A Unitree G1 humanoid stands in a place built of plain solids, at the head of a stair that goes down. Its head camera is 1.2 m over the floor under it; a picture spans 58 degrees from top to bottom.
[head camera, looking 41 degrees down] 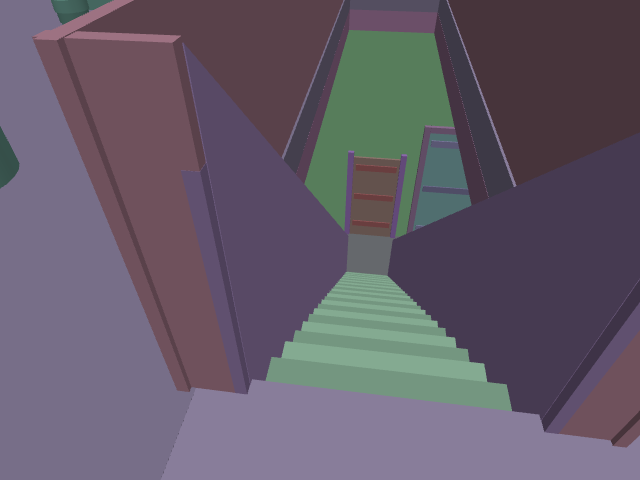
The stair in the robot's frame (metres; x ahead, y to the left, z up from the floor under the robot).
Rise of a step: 0.19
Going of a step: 0.21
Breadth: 0.93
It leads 8 degrees to the right of straight ahead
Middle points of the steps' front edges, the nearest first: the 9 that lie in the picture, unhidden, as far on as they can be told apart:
0.67 -0.21 0.00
0.88 -0.24 -0.19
1.09 -0.27 -0.38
1.30 -0.30 -0.58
1.51 -0.32 -0.77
1.72 -0.35 -0.96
1.93 -0.38 -1.16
2.13 -0.41 -1.35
2.34 -0.44 -1.54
